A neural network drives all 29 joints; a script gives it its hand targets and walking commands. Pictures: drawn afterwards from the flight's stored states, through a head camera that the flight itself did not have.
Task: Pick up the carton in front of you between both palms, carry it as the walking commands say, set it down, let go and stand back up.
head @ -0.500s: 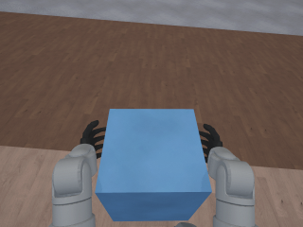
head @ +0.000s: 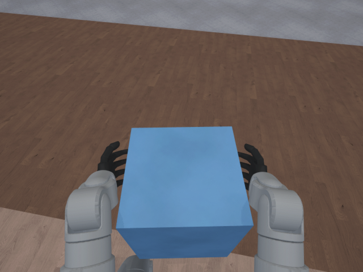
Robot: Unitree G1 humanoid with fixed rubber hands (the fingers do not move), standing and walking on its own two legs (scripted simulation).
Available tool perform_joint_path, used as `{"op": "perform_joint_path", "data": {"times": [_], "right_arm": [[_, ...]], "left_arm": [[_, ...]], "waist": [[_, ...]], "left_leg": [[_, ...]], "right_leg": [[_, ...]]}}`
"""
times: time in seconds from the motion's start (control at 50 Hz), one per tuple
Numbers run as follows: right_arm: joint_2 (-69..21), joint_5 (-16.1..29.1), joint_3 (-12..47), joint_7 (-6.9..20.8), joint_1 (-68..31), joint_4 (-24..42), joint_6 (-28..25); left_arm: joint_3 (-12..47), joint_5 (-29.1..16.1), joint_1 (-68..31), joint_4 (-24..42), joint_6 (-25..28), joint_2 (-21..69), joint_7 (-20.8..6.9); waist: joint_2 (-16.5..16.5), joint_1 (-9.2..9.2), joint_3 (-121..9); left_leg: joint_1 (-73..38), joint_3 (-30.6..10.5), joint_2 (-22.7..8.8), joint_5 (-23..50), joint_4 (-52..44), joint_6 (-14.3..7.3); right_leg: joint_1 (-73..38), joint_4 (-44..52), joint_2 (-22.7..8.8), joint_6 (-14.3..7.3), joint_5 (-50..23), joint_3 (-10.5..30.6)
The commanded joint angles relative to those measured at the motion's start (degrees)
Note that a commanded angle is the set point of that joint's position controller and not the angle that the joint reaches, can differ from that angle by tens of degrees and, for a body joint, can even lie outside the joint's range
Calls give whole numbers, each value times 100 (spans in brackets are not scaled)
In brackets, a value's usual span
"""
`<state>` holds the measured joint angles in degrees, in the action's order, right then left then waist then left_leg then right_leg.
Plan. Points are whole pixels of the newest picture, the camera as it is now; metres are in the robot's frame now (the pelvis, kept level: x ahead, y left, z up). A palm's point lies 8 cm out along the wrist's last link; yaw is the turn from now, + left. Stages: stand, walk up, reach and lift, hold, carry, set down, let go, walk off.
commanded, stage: carry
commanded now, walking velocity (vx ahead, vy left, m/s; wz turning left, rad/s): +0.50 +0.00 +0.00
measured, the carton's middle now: (182, 197) +0.27 +0.01 -0.01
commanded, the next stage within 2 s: none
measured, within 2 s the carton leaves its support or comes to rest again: neither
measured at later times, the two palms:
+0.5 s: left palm (133, 46) +0.73 +0.17 +0.09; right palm (227, 52) +0.70 -0.12 +0.09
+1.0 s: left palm (147, 17) +1.04 +0.17 +0.04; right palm (217, 19) +1.05 -0.13 +0.03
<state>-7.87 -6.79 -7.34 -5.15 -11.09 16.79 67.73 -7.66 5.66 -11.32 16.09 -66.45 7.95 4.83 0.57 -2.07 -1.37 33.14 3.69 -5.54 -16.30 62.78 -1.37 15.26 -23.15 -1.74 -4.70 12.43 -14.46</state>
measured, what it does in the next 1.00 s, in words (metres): goes down: left foot, then right foot 0.04 m lower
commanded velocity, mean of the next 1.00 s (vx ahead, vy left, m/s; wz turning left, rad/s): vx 0.50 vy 0.00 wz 0.00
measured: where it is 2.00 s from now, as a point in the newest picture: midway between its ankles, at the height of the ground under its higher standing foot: (178, 117)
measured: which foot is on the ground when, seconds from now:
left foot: up 0.00-0.24, down 0.26-0.74, up 0.76-1.00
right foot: down 0.00-0.28, up 0.30-0.70, down 0.72-1.00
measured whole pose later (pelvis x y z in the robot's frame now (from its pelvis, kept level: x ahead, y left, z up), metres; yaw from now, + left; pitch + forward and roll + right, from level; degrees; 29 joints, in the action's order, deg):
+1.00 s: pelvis +0.67 +0.01 -0.05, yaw -2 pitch +6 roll +2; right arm -1.9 -3.6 -12.9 -7.9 -37.6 1.7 69.1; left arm -13.6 2.6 -37.2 1.5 -67.4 2.3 7.7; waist -0.6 -3.5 5.3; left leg 39.6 0.2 -1.9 -15.8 56.1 -2.4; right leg 18.1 -32.8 2.2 -6.1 13.7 -6.1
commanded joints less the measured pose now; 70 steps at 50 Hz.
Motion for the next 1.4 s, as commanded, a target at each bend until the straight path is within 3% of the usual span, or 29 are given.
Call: {"op": "perform_joint_path", "data": {"times": [0.0, 0.16, 0.22, 0.24, 0.26, 0.28, 0.34, 0.38, 0.48, 0.58, 0.64, 0.68, 0.7, 0.72, 0.74, 0.76, 0.78, 0.82, 0.96, 1.06, 1.1, 1.12, 1.14, 1.16, 1.18, 1.2, 1.22, 1.26, 1.38], "right_arm": [[-4946, 2286, 4427, 1265, -3385, 315, -248], [-4122, 2609, 3882, 1042, -5238, -401, -26], [-4062, 2655, 3438, 1014, -5737, -1116, 83], [-4043, 2662, 3258, 1021, -5868, -1396, 103], [-3925, 2617, 3071, 1033, -6131, -1616, 116], [-4129, 2687, 3031, 1041, -6329, -1902, 103], [-4945, 3112, 3039, 1118, -7300, -1641, 25], [-5359, 3297, 3047, 1134, -7913, -1444, -23], [-5634, 3150, 2991, 1090, -7901, -1261, 5], [-5509, 2909, 3143, 1108, -7334, -969, 69], [-5390, 2822, 3308, 1133, -6962, -1037, 68], [-5342, 2851, 3486, 1175, -6874, -1212, 68], [-5269, 2860, 3546, 1190, -6851, -1340, 55], [-5262, 2866, 3578, 1202, -6871, -1453, 74], [-5361, 2908, 3515, 1187, -6900, -1557, 152], [-5249, 2883, 3480, 1172, -6849, -1482, 161], [-5366, 2882, 3529, 1167, -7098, -1333, 135], [-5543, 2915, 3525, 1105, -7412, -1099, 33], [-5390, 2557, 3479, 784, -6785, -865, -162], [-4972, 2282, 3455, 761, -6472, -840, -118], [-4823, 2187, 3378, 824, -6258, -1086, -72], [-4727, 2140, 3309, 864, -6114, -1221, -57], [-4590, 2119, 3235, 925, -6082, -1317, -36], [-4490, 2143, 3126, 990, -6092, -1543, 10], [-4393, 2084, 3000, 1016, -6061, -1884, 20], [-4495, 2128, 2936, 1047, -5927, -2072, 7], [-4836, 2289, 3025, 1102, -6033, -1967, -34], [-5370, 2739, 3326, 1182, -6981, -1358, -92], [-5717, 3290, 3603, 1220, -7264, -822, -189]], "left_arm": [[4499, -2556, -3346, 308, 86, 4949, -1477], [3898, -2580, -4963, -598, -62, 4067, -1154], [3600, -2583, -5669, -1134, -195, 4113, -1035], [3504, -2576, -5908, -1316, -234, 4141, -1000], [3418, -2615, -6141, -1500, -283, 4321, -969], [3330, -2604, -6424, -1581, -304, 4409, -952], [3131, -2702, -7129, -1764, -244, 5051, -898], [2998, -2686, -7340, -1778, -212, 5321, -861], [2997, -2566, -7199, -1779, -184, 5675, -789], [3163, -2359, -6848, -1381, -214, 5570, -775], [3270, -2280, -6588, -1361, -270, 5390, -855], [3248, -2216, -6281, -1495, -284, 5209, -927], [3192, -2188, -6203, -1536, -293, 5074, -975], [3100, -2180, -6213, -1627, -318, 4918, -1023], [2955, -2048, -6136, -1902, -314, 4674, -1024], [3018, -2162, -5917, -1986, -298, 4853, -1060], [3107, -2288, -6098, -1742, -249, 5095, -1109], [3361, -2650, -6963, -1190, -182, 5472, -1177], [3749, -3122, -7025, -657, -57, 5611, -1188], [3795, -3065, -6568, -875, -58, 5404, -1258], [3780, -3008, -6378, -1189, -54, 5335, -1278], [3768, -2972, -6353, -1366, -49, 5314, -1292], [3737, -2921, -6330, -1541, -48, 5259, -1302], [3716, -2873, -6299, -1753, -83, 5289, -1302], [3571, -2849, -6270, -1953, -151, 5221, -1273], [3500, -2838, -6373, -1973, -164, 5274, -1245], [3493, -2830, -6611, -1836, -134, 5397, -1229], [3457, -2806, -6924, -1636, -43, 5662, -1164], [3474, -2511, -6514, -1280, 114, 5689, -826]], "waist": [[-688, 32, -1840], [-934, -48, -1284], [-588, 354, -1840], [-71, 504, -2341], [1147, 477, -2968], [2041, 692, -3048], [409, 546, -2667], [416, 420, -2783], [503, 545, -2794], [624, 781, -2656], [690, 746, -2467], [452, 289, -2644], [104, 75, -2675], [-806, 106, -2925], [-1876, -153, -3671], [-1665, -267, -3955], [-1147, -304, -3634], [-363, -243, -2993], [-744, -279, -2918], [-710, -448, -2610], [-708, -82, -2698], [-589, 197, -2761], [-109, 308, -2798], [735, 158, -3041], [1663, 465, -3610], [1448, 644, -3868], [861, 606, -3471], [57, 464, -2780], [613, 518, -2915]], "left_leg": [[654, 106, -64, 351, -792, 65], [-26, 570, 298, 1398, -2793, -273], [-1781, 1009, 808, 1155, -3378, -345], [-3042, 593, 544, 805, -3328, -299], [-4394, -2121, -1107, 64, -3621, -910], [-4962, -3737, -1518, 298, -4341, -1429], [-4371, -2263, -1197, 2120, -3790, -1143], [-3986, -1711, -1056, 2264, -3934, -1026], [-4349, -1003, -916, 3756, -3699, -1148], [-4747, -124, -166, 4668, -3218, -856], [-4314, 58, -78, 4272, -2728, -701], [-3559, 366, 20, 3986, -1464, -432], [-2623, 331, 168, 2689, -678, -315], [-1075, 207, 505, -531, 198, -252], [678, -261, 1017, -1866, 1749, -92], [1123, -508, 758, -1866, 2259, -151], [1344, -580, 582, -1636, 1961, -213], [1284, -550, 392, -975, 1140, -149], [1023, -42, 539, 392, -944, -98], [-304, 565, 1057, 2392, -3473, -182], [-1716, 518, 967, 3153, -4057, -388], [-2589, 447, 755, 3530, -4322, -429], [-3585, -187, 39, 4565, -3935, -392], [-4897, -1429, -1148, 7337, -2676, -472], [-5989, -2846, -1804, 6609, -2636, -1461], [-6053, -3460, -1914, 4088, -3001, -1885], [-5417, -3340, -1497, 2619, -3399, -1716], [-4261, -2598, -1089, 3062, -3648, -1312], [-4379, -1401, -638, 4938, -3480, -874]], "right_leg": [[-1856, 979, -1461, -524, -1041, 1414], [-1744, 521, -1193, -330, -1867, 811], [-1614, -1291, -856, 38, -3205, 211], [-890, -2567, -623, 175, -2281, 221], [722, -4243, -69, 429, -699, 446], [2085, -5299, 613, 447, 1651, 1046], [2731, -5417, -65, 112, 1145, 1622], [2357, -4756, -220, 159, 851, 1588], [2729, -3447, -166, 262, 469, 1281], [2325, -1149, 332, 327, -1537, 676], [1179, 54, 502, 159, -2539, 529], [-458, 479, 351, 1, -3267, 514], [-1414, 157, -209, 34, -4005, 944], [-2877, -1124, -1272, -39, -6756, 2031], [-4590, -1306, -2133, -1219, -6338, 3709], [-4544, -996, -2207, -1452, -4154, 4127], [-4089, -709, -1875, -1281, -3001, 3935], [-3110, -556, -1598, -1000, -3226, 3407], [-2732, -735, -941, -694, -4822, 2215], [-2394, -1172, -314, -418, -4422, 1477], [-1862, -2011, -339, -185, -4216, 1259], [-1399, -2667, -277, -48, -3767, 1125], [-426, -3501, -98, 45, -1869, 1135], [937, -4254, 273, 166, 1903, 1156], [2221, -5564, 635, 249, 2546, 1541], [2837, -6086, 443, 181, 2409, 1711], [3049, -5770, 254, 150, 1988, 1724], [2738, -4904, 28, 256, 1347, 1647], [2805, -3562, 17, 396, 261, 1314]]}}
